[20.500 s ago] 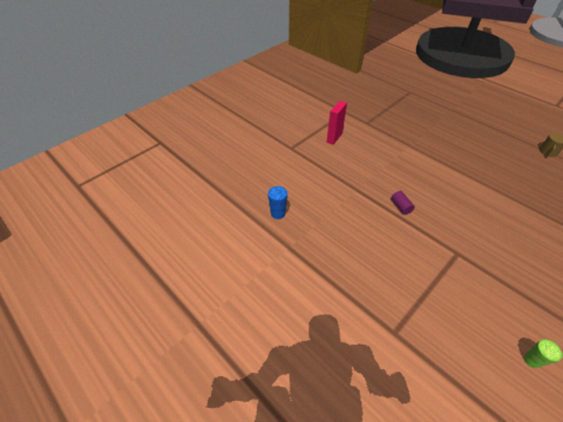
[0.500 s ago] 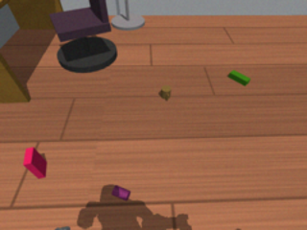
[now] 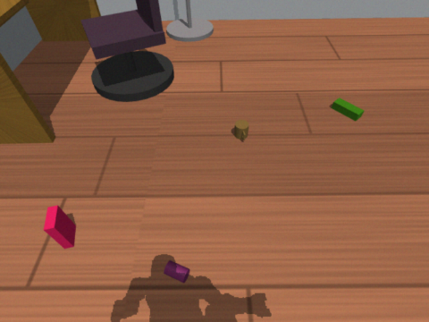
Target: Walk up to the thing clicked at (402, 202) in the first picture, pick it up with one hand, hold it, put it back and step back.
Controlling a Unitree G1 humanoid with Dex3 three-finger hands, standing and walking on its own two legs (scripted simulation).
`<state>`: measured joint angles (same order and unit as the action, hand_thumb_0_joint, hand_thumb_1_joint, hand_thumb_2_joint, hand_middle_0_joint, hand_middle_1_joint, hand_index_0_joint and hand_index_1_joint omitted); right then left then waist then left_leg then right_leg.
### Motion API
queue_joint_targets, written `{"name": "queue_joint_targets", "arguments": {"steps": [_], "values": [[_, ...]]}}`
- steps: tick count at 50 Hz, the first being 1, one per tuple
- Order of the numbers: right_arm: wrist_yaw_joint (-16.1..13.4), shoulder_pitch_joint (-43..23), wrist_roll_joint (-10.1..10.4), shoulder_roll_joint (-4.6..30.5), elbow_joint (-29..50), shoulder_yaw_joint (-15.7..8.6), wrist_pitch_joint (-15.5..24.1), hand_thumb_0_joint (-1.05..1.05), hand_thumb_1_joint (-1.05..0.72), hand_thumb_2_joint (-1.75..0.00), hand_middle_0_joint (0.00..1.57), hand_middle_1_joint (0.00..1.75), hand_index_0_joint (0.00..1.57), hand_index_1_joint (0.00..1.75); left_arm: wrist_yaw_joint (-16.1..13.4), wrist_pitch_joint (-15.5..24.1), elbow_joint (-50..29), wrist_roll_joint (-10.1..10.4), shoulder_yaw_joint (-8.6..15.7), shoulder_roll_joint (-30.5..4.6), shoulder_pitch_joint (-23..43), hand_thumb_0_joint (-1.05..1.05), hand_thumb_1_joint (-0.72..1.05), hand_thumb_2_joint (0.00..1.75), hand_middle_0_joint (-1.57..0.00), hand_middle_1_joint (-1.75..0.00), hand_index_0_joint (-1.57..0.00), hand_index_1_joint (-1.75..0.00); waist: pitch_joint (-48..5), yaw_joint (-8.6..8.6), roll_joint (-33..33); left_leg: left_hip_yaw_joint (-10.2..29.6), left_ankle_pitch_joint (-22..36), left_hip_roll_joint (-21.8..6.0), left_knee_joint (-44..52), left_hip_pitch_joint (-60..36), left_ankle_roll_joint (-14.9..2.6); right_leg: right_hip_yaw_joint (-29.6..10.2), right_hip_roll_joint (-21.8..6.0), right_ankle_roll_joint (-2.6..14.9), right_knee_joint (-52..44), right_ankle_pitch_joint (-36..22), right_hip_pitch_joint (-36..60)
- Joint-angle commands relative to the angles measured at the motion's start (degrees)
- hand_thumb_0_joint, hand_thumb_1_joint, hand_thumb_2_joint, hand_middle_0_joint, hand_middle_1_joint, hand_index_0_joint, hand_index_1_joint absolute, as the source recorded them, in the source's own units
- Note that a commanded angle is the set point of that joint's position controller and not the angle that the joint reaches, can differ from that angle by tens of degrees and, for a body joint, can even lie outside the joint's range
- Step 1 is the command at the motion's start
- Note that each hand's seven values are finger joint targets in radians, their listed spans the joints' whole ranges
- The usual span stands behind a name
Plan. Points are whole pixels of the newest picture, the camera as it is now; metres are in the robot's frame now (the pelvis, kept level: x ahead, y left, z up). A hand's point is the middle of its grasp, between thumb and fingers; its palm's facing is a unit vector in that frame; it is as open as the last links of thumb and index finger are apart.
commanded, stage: walk up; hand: left
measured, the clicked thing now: (176, 271) +0.46 +0.20 -0.75
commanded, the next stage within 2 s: stand in 0.40 s
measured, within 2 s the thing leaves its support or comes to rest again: neither
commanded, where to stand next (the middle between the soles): +0.06 -0.01 m, yaw +0 degrees
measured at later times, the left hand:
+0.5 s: hand out of the picture +0.09 +0.25 -0.16, palm faces -0.02 -0.95 -0.32, open 7.4 cm
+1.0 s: hand out of the picture +0.07 +0.25 -0.16, palm faces -0.01 -0.94 -0.33, open 7.4 cm
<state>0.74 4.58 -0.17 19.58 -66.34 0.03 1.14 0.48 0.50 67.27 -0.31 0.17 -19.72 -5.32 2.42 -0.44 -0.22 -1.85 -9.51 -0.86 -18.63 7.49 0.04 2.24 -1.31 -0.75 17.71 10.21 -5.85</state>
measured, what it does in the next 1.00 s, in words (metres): stands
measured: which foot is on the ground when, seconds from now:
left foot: down 0.00-1.00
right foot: down 0.00-1.00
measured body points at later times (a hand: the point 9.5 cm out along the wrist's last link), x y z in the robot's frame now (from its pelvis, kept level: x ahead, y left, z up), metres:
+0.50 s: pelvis +0.01 +0.00 +0.00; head +0.02 +0.01 +0.45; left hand +0.09 +0.30 -0.14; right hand +0.08 -0.30 -0.13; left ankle +0.01 +0.12 -0.75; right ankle -0.01 -0.13 -0.75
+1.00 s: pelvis +0.01 +0.00 +0.00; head +0.02 +0.00 +0.45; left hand +0.07 +0.30 -0.13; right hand +0.09 -0.30 -0.13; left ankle +0.01 +0.12 -0.75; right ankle -0.01 -0.13 -0.75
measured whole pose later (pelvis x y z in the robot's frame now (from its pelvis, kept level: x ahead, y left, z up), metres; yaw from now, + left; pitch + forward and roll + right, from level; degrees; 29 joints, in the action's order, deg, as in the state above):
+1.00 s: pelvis +0.01 +0.00 +0.00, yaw +0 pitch -1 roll +0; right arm 0.7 5.1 -0.4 19.8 -66.1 0.2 0.7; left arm 0.1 0.5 65.5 -0.4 -0.2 -19.8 -6.2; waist 2.3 -0.1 0.3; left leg -1.5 -8.9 -0.6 -16.8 6.5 0.2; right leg 2.6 -1.5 -0.7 16.6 10.2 -5.0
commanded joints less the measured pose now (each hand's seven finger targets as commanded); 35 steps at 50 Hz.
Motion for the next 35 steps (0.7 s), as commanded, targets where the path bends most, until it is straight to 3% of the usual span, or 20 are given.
{"name": "queue_joint_targets", "arguments": {"steps": [1,19,24,35], "values": [[-1.1,-2.5,-0.2,12.6,3.2,-2.5,0.9,0.00,-0.90,-0.90,0.20,0.30,0.20,0.30,-0.8,1.5,-3.8,-0.3,2.4,-11.9,3.3,0.00,0.90,0.90,-0.20,-0.30,-0.20,-0.30,-5.6,0.81,1.2,5.3,9.1,-6.8,2.0,-2.7,-1.34,-5.3,-6.3,1.39,-2.7,-9.2,0.7],[-1.2,-2.4,-0.3,12.2,3.6,-2.4,1.1,0.00,-0.90,-0.90,0.20,0.30,0.20,0.30,-0.7,1.1,-4.7,-0.4,2.6,-11.7,2.9,0.00,0.90,0.90,-0.20,-0.30,-0.20,-0.30,-4.7,0.44,-0.5,5.7,8.1,-6.4,3.4,-1.5,-1.02,-5.2,-6.1,1.20,-2.8,-7.4,1.6],[-1.3,-3.1,-0.2,12.6,3.6,-2.3,1.0,0.00,-0.90,-0.90,0.20,0.30,0.20,0.30,-1.0,1.3,-4.9,-0.2,2.3,-11.6,2.8,0.00,0.90,0.90,-0.20,-0.30,-0.20,-0.30,-5.6,0.52,-1.2,6.1,13.8,-7.6,3.1,-3.0,-0.61,-5.2,-7.1,1.50,-2.5,-10.4,2.0],[-1.2,-2.6,-0.3,12.6,3.5,-2.2,0.8,0.00,-0.90,-0.90,0.20,0.30,0.20,0.30,-1.0,1.3,-5.1,-0.1,2.0,-11.9,2.3,0.00,0.90,0.90,-0.20,-0.30,-0.20,-0.30,-5.2,0.61,-0.4,5.8,9.7,-7.2,3.9,-2.5,-0.67,-5.3,-7.2,1.38,-3.5,-7.9,1.5]]}}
